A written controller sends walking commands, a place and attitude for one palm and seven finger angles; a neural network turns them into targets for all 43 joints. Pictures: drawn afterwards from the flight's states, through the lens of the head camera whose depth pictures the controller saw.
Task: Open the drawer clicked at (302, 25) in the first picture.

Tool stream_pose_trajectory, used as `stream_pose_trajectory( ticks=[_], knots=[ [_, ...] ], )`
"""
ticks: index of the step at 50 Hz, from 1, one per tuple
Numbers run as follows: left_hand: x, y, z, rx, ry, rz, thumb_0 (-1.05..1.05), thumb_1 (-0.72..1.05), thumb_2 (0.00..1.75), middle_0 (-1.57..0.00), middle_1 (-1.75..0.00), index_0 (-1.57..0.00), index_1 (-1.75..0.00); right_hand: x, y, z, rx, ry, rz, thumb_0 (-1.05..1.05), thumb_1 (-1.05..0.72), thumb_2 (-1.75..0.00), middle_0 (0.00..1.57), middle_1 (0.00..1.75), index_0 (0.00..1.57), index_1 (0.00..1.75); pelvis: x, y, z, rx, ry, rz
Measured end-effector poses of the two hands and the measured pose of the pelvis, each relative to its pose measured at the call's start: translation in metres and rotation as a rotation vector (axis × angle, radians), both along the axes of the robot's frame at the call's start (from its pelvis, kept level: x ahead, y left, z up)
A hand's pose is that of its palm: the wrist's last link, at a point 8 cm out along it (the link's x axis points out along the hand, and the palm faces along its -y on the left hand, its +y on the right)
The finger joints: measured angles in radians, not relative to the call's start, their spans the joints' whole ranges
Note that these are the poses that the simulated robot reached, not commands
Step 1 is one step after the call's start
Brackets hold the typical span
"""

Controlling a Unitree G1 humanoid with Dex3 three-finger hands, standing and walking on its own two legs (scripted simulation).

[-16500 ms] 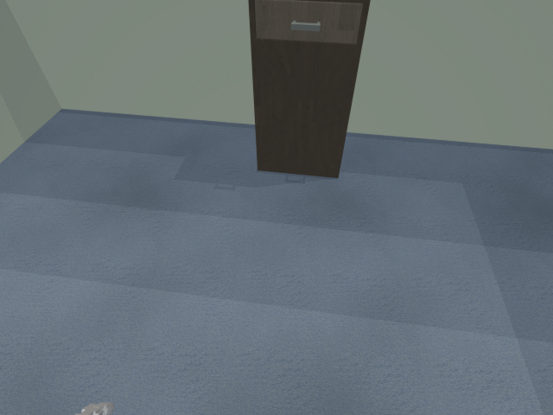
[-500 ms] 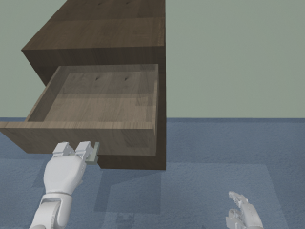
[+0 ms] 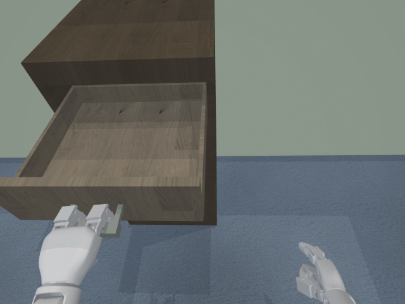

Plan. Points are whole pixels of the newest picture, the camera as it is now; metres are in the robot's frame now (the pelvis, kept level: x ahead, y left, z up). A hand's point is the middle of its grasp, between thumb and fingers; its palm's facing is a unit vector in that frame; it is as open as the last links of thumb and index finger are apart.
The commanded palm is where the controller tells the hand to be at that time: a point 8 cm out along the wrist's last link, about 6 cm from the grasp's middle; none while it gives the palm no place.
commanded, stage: open the thumb to release the handle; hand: left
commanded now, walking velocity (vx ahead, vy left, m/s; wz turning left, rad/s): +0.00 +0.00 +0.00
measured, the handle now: (92, 219) +0.26 +0.24 +0.05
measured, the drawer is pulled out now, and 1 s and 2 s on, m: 0.30 0.30 0.30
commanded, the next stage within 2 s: lift the hand off the handle in 0.44 s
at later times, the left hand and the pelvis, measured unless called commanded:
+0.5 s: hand (90, 253) +0.20 +0.23 +0.03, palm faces +0.05 -0.09 -1.00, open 12.9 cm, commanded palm +0.17 +0.23 +0.08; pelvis -0.02 +0.00 +0.01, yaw +2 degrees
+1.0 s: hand (93, 246) +0.21 +0.22 +0.03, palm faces +0.04 -0.07 -1.00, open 13.5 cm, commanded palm +0.19 +0.22 +0.10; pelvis -0.03 +0.00 +0.01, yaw +2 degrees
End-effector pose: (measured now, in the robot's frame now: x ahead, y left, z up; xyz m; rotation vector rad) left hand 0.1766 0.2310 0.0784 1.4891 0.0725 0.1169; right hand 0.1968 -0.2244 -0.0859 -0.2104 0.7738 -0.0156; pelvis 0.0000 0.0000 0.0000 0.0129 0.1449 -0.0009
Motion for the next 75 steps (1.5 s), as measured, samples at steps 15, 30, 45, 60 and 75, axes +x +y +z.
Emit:
stream_pose_trajectory(
  ticks=[15,30,45,60,75],
  knots=[
    [0.002,-0.004,0.003,-0.014,-0.030,0.052,0.01,0.19,0.60,-0.34,-1.25,-0.37,-1.27,-0.008,0.021,-0.008,0.023,0.041,0.021,0.02,-0.91,-0.90,0.20,0.29,0.20,0.30,-0.009,0.004,0.003,-0.001,-0.033,0.021],
    [0.000,-0.004,0.002,-0.016,-0.014,0.049,0.00,-0.43,0.33,-0.30,-1.20,-0.33,-1.20,-0.009,0.019,0.001,0.002,0.013,0.048,0.02,-0.90,-0.90,0.20,0.29,0.20,0.30,-0.021,-0.002,0.007,0.001,-0.057,0.036],
    [0.010,-0.005,0.001,0.004,-0.005,0.040,0.00,-0.49,0.30,-0.31,-1.20,-0.34,-1.22,-0.027,0.009,-0.007,-0.009,0.053,0.018,0.02,-0.91,-0.90,0.20,0.29,0.20,0.30,-0.028,-0.004,0.007,0.004,-0.058,0.041],
    [0.011,-0.010,0.040,0.000,-0.047,0.007,0.00,-0.49,0.30,-0.32,-1.20,-0.40,-1.22,-0.021,0.019,0.000,0.023,0.024,0.031,0.02,-0.91,-0.90,0.20,0.29,0.20,0.30,-0.026,-0.003,0.015,0.008,-0.101,0.041],
    [0.009,-0.003,0.086,-0.006,-0.068,0.028,0.00,-0.49,0.30,-0.32,-1.20,-0.34,-1.21,0.009,0.035,0.023,0.043,-0.020,0.099,0.02,-0.91,-0.90,0.20,0.29,0.20,0.30,-0.023,-0.002,0.025,0.005,-0.156,0.049]
  ],
)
